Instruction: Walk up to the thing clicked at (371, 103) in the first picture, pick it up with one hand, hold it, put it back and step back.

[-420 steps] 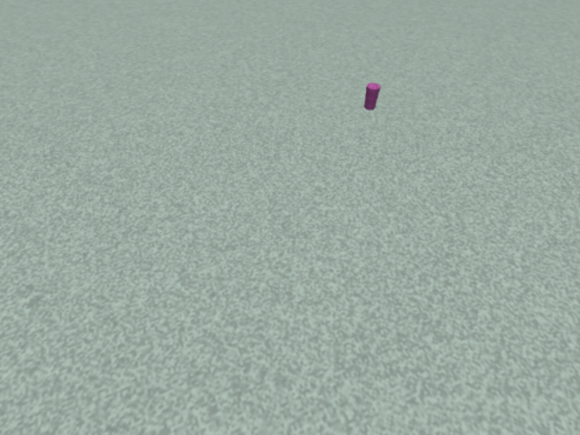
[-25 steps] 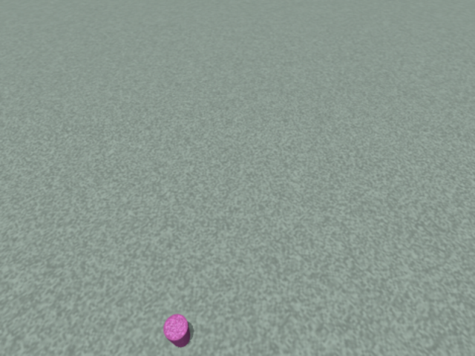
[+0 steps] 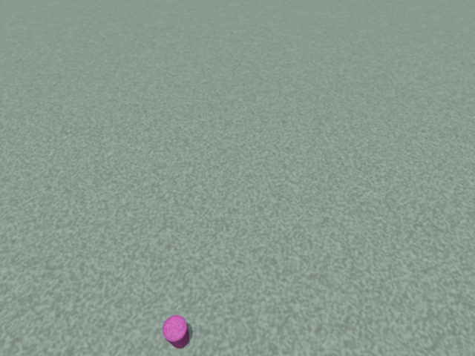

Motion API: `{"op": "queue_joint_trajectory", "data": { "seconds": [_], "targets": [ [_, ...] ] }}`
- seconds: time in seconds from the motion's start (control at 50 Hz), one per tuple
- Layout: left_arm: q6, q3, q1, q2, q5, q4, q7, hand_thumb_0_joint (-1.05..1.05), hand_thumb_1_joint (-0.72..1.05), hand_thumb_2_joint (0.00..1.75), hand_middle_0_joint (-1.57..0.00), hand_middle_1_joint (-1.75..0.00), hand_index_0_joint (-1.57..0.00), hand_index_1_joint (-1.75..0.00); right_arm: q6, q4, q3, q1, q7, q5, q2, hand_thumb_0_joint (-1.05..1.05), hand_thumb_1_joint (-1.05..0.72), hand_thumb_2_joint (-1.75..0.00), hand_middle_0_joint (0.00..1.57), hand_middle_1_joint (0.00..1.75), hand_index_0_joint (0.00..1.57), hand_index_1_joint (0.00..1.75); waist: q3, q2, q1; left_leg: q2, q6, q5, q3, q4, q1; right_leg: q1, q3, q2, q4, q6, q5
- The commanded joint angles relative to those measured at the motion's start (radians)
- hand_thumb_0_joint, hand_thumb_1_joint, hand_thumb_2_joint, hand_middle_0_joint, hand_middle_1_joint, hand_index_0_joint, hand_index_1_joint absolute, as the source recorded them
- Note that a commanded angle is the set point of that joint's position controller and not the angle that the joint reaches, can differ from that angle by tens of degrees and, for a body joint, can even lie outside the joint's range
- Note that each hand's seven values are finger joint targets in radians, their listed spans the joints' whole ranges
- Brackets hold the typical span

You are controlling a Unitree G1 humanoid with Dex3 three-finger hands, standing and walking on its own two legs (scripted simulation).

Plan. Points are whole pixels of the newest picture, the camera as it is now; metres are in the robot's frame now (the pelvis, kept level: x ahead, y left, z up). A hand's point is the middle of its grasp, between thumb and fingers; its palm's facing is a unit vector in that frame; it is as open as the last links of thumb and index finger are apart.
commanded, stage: stand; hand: left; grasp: from the side
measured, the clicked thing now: (177, 333) +0.34 +0.24 -0.71
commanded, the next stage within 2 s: go down in 0.50 s
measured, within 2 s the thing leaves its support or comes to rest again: neither
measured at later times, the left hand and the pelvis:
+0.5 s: hand out of the picture +0.07 +0.26 -0.16, palm faces -0.02 -0.94 -0.35, open 7.4 cm; pelvis +0.00 +0.00 +0.00, yaw +0 degrees
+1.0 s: hand out of the picture +0.15 +0.28 -0.17, palm faces +0.06 -0.94 -0.34, open 14.3 cm; pelvis -0.01 +0.01 -0.03, yaw +0 degrees
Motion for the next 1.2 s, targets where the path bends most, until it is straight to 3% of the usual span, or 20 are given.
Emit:
{"op": "queue_joint_trajectory", "data": {
  "seconds": [0.0, 0.5, 0.56, 0.58, 0.6, 0.62, 0.64, 0.66, 0.68, 0.7, 0.72, 0.74, 0.76, 0.8, 0.82, 0.88, 0.94, 1.02, 1.14, 1.18],
  "targets": [
    [-0.023, 0.037, -0.038, 0.225, -0.001, -0.059, 0.014, 0.00, 0.90, 0.90, -0.20, -0.30, -0.20, -0.30, -0.022, -0.053, -0.037, -0.031, -0.012, -0.001, -0.210, 0.00, -0.90, -0.90, 0.20, 0.30, 0.20, 0.30, -0.072, -0.005, -0.008, 0.096, 0.043, 0.116, -0.080, -0.040, 0.011, 0.001, 0.098, -0.125, -0.060, -0.025, 0.125],
    [-0.021, 0.035, -0.036, 0.222, 0.002, -0.062, 0.012, 0.00, 0.90, 0.90, -0.20, -0.30, -0.20, -0.30, -0.022, -0.052, -0.037, -0.023, -0.012, -0.002, -0.213, 0.00, -0.90, -0.90, 0.20, 0.30, 0.20, 0.30, -0.055, 0.002, -0.006, 0.088, 0.043, 0.074, -0.081, -0.046, -0.013, -0.006, 0.098, -0.121, -0.062, -0.021, 0.086],
    [-0.024, 0.034, -0.033, 0.222, 0.001, -0.066, 0.014, 0.00, 0.90, 0.90, -0.20, -0.30, -0.20, -0.30, -0.024, -0.055, -0.038, -0.024, -0.012, -0.002, -0.212, 0.00, -0.90, -0.90, 0.20, 0.30, 0.20, 0.30, -0.078, -0.003, -0.004, 0.097, 0.043, 0.139, -0.085, -0.038, 0.009, 0.000, 0.092, -0.121, -0.049, -0.024, 0.137],
    [-0.024, 0.035, -0.036, 0.222, 0.001, -0.068, 0.014, 0.00, 0.82, 0.82, -0.25, -0.22, -0.21, -0.22, -0.023, -0.056, -0.039, -0.023, -0.013, -0.005, -0.216, 0.00, -0.96, -0.92, 0.21, 0.30, 0.21, 0.30, -0.083, 0.001, -0.006, 0.097, 0.045, 0.140, -0.079, -0.033, 0.010, 0.004, 0.096, -0.125, -0.050, -0.024, 0.148],
    [-0.112, 0.028, -0.387, 0.026, -0.048, -0.418, 0.027, 0.00, 0.74, 0.74, -0.17, -0.14, -0.13, -0.14, -0.074, -0.330, 0.003, -0.006, -0.034, 0.071, -0.040, 0.00, -1.00, -0.93, 0.20, 0.30, 0.20, 0.30, 0.015, 0.059, -0.124, -0.058, 0.047, -0.001, 0.039, 0.040, -0.130, -0.212, 0.018, 0.001, 0.007, -0.010, 0.073],
    [-0.097, 0.055, -0.431, 0.090, -0.042, -0.315, 0.033, 0.00, 0.66, 0.66, -0.09, -0.06, -0.05, -0.06, -0.073, -0.278, -0.005, 0.048, -0.045, 0.072, -0.071, 0.00, -0.99, -0.93, 0.20, 0.30, 0.20, 0.30, -0.028, -0.009, -0.086, -0.054, 0.052, -0.011, 0.030, 0.051, -0.122, -0.149, 0.003, 0.000, 0.009, -0.004, 0.040],
    [-0.063, 0.140, -0.256, 0.229, -0.012, -0.156, 0.038, 0.00, 0.58, 0.58, -0.01, -0.04, -0.02, -0.03, -0.064, -0.276, -0.032, 0.084, -0.056, 0.071, -0.115, 0.00, -0.98, -0.92, 0.20, 0.30, 0.20, 0.30, -0.036, -0.017, -0.052, -0.052, 0.050, -0.013, 0.030, 0.067, -0.143, -0.153, -0.006, 0.008, 0.022, -0.011, 0.015],
    [-0.045, 0.158, -0.236, 0.242, 0.010, -0.099, 0.029, 0.00, 0.50, 0.50, 0.00, -0.05, -0.01, -0.04, -0.059, -0.292, -0.043, 0.093, -0.055, 0.063, -0.108, 0.00, -0.97, -0.92, 0.20, 0.30, 0.20, 0.30, -0.079, -0.048, -0.044, -0.057, 0.053, 0.000, 0.026, 0.107, -0.178, -0.160, -0.007, 0.005, 0.050, -0.010, 0.017],
    [-0.044, 0.166, -0.308, 0.250, 0.026, -0.115, 0.014, 0.00, 0.42, 0.42, 0.00, -0.06, -0.02, -0.05, -0.062, -0.325, -0.048, 0.099, -0.055, 0.057, -0.103, 0.00, -0.97, -0.92, 0.20, 0.30, 0.20, 0.30, -0.102, -0.064, -0.041, -0.054, 0.057, 0.008, 0.022, 0.143, -0.200, -0.173, -0.008, 0.006, 0.089, -0.011, 0.030],
    [-0.053, 0.193, -0.297, 0.266, 0.046, -0.121, 0.004, 0.00, 0.34, 0.34, 0.00, -0.06, -0.01, -0.05, -0.068, -0.347, -0.065, 0.109, -0.056, 0.044, -0.105, 0.00, -0.98, -0.92, 0.20, 0.30, 0.20, 0.30, -0.180, -0.042, -0.023, -0.057, 0.055, 0.032, 0.022, 0.173, -0.204, -0.159, 0.000, 0.000, 0.126, -0.011, 0.063],
    [-0.039, 0.210, -0.189, 0.253, 0.068, -0.069, -0.003, 0.00, 0.26, 0.26, -0.01, -0.06, -0.02, -0.05, -0.069, -0.355, -0.075, 0.141, -0.054, 0.035, -0.096, 0.00, -0.97, -0.92, 0.20, 0.30, 0.20, 0.30, -0.219, -0.029, -0.014, -0.065, 0.053, 0.054, 0.022, 0.205, -0.236, -0.160, 0.002, -0.004, 0.157, -0.011, 0.089],
    [-0.026, 0.228, -0.104, 0.236, 0.077, -0.070, -0.011, 0.00, 0.22, 0.22, -0.02, -0.07, -0.03, -0.06, -0.071, -0.384, -0.081, 0.147, -0.049, 0.031, -0.090, 0.00, -0.97, -0.92, 0.20, 0.30, 0.20, 0.30, -0.249, 0.001, 0.015, -0.069, 0.047, 0.070, 0.020, 0.221, -0.256, -0.154, 0.000, -0.002, 0.183, -0.018, 0.091],
    [-0.016, 0.235, -0.094, 0.233, 0.087, -0.101, -0.014, 0.00, 0.18, 0.20, -0.03, -0.07, -0.04, -0.05, -0.073, -0.407, -0.084, 0.150, -0.046, 0.031, -0.088, 0.00, -0.96, -0.92, 0.20, 0.30, 0.20, 0.30, -0.265, 0.033, 0.022, -0.071, 0.042, 0.085, 0.019, 0.230, -0.251, -0.163, 0.003, 0.002, 0.202, -0.023, 0.096],
    [0.010, 0.245, -0.080, 0.214, 0.081, -0.148, -0.015, 0.00, 0.07, 0.17, -0.03, -0.08, -0.05, -0.06, -0.078, -0.444, -0.089, 0.141, -0.046, 0.033, -0.084, 0.00, -0.93, -0.91, 0.20, 0.30, 0.20, 0.30, -0.268, 0.051, 0.021, -0.070, 0.035, 0.103, 0.012, 0.238, -0.253, -0.179, -0.003, 0.009, 0.212, -0.025, 0.101],
    [0.028, 0.241, -0.090, 0.202, 0.081, -0.168, -0.018, 0.00, 0.00, 0.16, -0.03, -0.09, -0.05, -0.07, -0.078, -0.460, -0.091, 0.142, -0.044, 0.034, -0.082, 0.00, -0.92, -0.90, 0.20, 0.30, 0.20, 0.30, -0.263, 0.036, 0.005, -0.063, 0.037, 0.106, 0.006, 0.251, -0.264, -0.203, -0.008, 0.014, 0.225, -0.024, 0.098],
    [0.057, 0.260, -0.121, 0.220, 0.079, -0.248, -0.026, 0.00, -0.17, 0.13, -0.04, -0.08, -0.05, -0.07, -0.084, -0.512, -0.089, 0.123, -0.039, 0.033, -0.074, 0.00, -0.90, -0.90, 0.20, 0.30, 0.20, 0.30, -0.261, 0.031, -0.005, -0.055, 0.036, 0.071, -0.001, 0.312, -0.324, -0.281, -0.012, 0.018, 0.281, -0.022, 0.051],
    [0.066, 0.265, -0.072, 0.194, 0.066, -0.325, -0.037, 0.00, -0.33, 0.11, -0.05, -0.09, -0.06, -0.09, -0.096, -0.550, -0.091, 0.125, -0.039, 0.033, -0.066, 0.00, -0.87, -0.89, 0.20, 0.30, 0.20, 0.30, -0.269, 0.010, -0.008, -0.051, 0.038, 0.032, -0.004, 0.374, -0.385, -0.342, -0.013, 0.019, 0.342, -0.021, 0.008],
    [0.075, 0.268, -0.055, 0.186, 0.054, -0.476, -0.052, 0.00, -0.46, 0.09, -0.07, -0.13, -0.08, -0.12, -0.116, -0.593, -0.095, 0.138, -0.045, 0.032, -0.064, 0.00, -0.87, -0.89, 0.20, 0.30, 0.20, 0.30, -0.306, 0.036, -0.028, -0.038, 0.037, -0.014, -0.017, 0.440, -0.427, -0.431, -0.014, 0.020, 0.420, -0.019, -0.034],
    [0.117, 0.283, 0.044, 0.191, 0.045, -0.652, -0.049, 0.00, -0.54, 0.04, -0.08, -0.10, -0.09, -0.09, -0.145, -0.641, -0.092, 0.128, -0.061, 0.031, -0.062, 0.00, -0.84, -0.88, 0.20, 0.30, 0.20, 0.30, -0.334, 0.074, -0.031, -0.024, 0.031, -0.029, -0.038, 0.512, -0.481, -0.515, -0.020, 0.020, 0.506, -0.020, -0.060],
    [0.138, 0.300, 0.085, 0.198, 0.041, -0.702, -0.045, 0.00, -0.59, 0.02, -0.09, -0.09, -0.09, -0.09, -0.153, -0.650, -0.090, 0.128, -0.067, 0.030, -0.059, 0.00, -0.84, -0.88, 0.20, 0.30, 0.20, 0.30, -0.345, 0.084, -0.020, -0.020, 0.028, -0.019, -0.045, 0.534, -0.500, -0.535, -0.021, 0.018, 0.531, -0.021, -0.060]
  ]
}}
